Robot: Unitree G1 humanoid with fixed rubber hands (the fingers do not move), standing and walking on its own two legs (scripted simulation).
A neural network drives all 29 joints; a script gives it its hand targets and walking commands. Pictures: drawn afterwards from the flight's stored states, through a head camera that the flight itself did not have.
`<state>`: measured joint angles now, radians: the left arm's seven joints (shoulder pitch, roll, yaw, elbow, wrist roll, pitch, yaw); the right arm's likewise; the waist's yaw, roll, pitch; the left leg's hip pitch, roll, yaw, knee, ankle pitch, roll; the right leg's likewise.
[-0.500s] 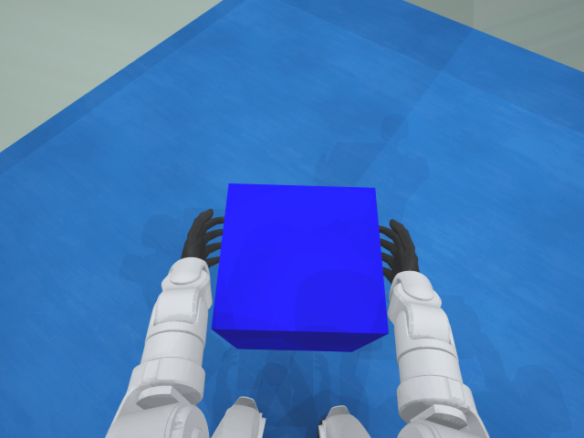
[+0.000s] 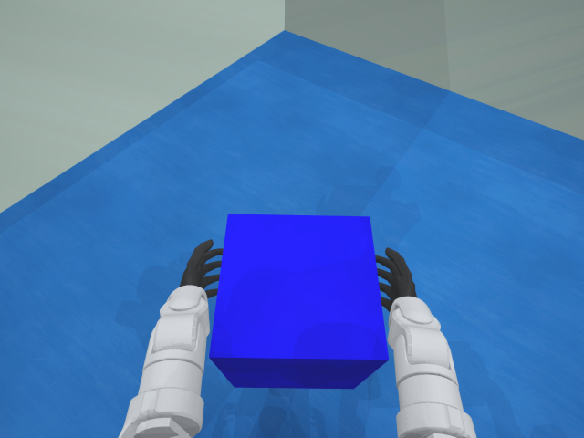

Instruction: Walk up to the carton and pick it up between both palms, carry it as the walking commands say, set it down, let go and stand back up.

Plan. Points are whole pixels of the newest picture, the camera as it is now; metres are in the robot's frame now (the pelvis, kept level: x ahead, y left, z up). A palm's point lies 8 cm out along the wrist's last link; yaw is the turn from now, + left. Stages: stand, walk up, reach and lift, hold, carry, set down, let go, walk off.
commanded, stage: reach and lift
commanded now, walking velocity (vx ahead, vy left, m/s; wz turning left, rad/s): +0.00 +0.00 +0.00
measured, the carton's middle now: (296, 309) +0.33 +0.01 -0.08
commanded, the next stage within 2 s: hold in 1.52 s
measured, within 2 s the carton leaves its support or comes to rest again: neither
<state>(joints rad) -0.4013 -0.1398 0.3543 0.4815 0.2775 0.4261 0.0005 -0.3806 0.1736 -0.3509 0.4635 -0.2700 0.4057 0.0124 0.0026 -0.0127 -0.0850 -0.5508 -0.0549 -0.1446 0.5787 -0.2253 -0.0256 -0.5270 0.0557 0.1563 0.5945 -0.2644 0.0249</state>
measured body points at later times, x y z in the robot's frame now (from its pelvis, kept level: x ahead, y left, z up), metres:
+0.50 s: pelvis +0.01 +0.00 +0.02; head -0.02 +0.00 +0.47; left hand +0.32 +0.16 +0.04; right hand +0.32 -0.15 +0.05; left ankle +0.03 +0.13 -0.73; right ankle +0.01 -0.13 -0.73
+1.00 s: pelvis +0.01 +0.00 +0.02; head -0.03 +0.00 +0.47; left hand +0.31 +0.16 +0.06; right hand +0.32 -0.15 +0.06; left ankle +0.03 +0.13 -0.73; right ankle +0.01 -0.13 -0.73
